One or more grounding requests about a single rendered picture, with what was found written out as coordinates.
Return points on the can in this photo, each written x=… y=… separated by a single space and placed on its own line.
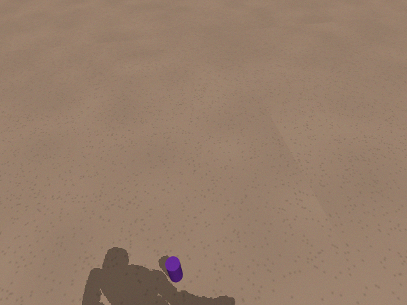
x=174 y=270

